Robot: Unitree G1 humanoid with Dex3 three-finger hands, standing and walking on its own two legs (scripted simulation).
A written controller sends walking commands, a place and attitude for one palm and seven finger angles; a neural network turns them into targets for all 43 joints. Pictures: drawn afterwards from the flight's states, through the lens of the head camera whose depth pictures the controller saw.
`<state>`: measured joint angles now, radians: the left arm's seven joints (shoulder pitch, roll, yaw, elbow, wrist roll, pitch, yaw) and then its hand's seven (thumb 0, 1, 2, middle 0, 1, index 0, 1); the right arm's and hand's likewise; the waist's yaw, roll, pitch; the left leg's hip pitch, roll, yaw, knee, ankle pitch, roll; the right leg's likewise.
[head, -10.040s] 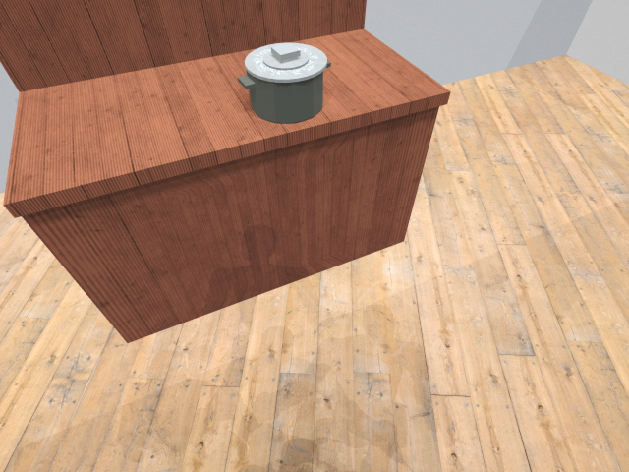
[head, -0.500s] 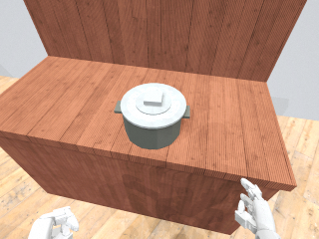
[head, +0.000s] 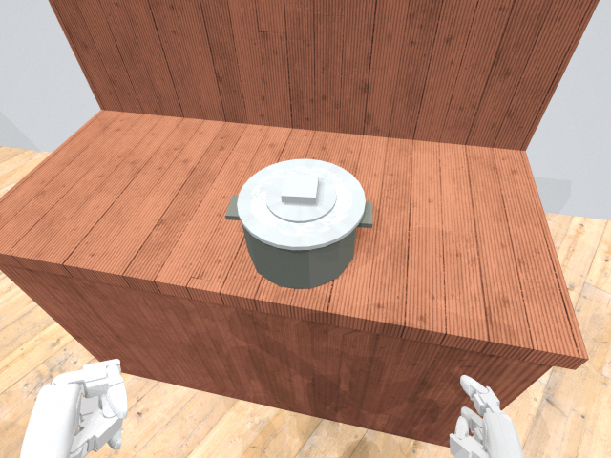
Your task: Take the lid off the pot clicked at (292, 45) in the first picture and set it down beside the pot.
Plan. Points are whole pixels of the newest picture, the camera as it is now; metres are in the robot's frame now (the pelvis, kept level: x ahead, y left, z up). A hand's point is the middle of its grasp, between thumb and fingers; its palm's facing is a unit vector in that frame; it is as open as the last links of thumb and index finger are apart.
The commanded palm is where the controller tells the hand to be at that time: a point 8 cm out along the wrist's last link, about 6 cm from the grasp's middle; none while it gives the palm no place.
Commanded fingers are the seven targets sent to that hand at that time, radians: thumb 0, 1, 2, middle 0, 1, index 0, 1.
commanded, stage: raise the hand higher, near the body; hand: left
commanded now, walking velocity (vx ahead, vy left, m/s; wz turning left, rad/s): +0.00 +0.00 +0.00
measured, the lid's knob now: (300, 188) +0.49 +0.07 +0.08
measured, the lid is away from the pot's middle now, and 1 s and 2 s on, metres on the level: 0.00 0.00 0.00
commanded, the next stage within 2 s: reach forward and open the fingers in 0.34 s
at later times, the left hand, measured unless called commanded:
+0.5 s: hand (94, 354) +0.19 +0.25 +0.11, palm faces +0.27 -0.72 -0.64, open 3.1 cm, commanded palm +0.14 +0.28 +0.14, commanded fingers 0.00 0.79 0.94 -1.25 -1.36 -1.25 -1.36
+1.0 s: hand (72, 339) +0.20 +0.27 +0.12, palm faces -0.24 -0.02 -0.97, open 4.7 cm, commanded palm +0.20 +0.27 +0.18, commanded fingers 0.00 0.03 1.29 -0.96 -0.47 -0.96 -0.47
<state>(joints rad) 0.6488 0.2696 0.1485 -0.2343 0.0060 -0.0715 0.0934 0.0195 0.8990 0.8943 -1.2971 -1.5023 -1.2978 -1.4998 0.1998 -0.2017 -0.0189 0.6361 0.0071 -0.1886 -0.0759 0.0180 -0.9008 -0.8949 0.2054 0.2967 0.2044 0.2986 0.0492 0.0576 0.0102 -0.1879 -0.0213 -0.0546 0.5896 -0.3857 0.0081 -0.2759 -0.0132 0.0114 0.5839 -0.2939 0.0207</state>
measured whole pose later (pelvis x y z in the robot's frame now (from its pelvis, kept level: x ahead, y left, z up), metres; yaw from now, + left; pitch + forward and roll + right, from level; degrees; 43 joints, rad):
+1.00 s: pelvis -0.01 +0.01 +0.01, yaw +0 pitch +1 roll -1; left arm 0.35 0.71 0.15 -0.35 0.72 -0.04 -0.25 0.01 0.29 1.19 -1.08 -0.81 -1.09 -0.81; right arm 0.13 -0.31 0.00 0.54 0.02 0.10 -0.01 0.01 -0.90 -0.90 0.20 0.30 0.20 0.30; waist 0.07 0.12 0.01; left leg -0.18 -0.03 -0.06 0.48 -0.31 0.02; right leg -0.25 -0.02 0.01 0.43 -0.20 0.03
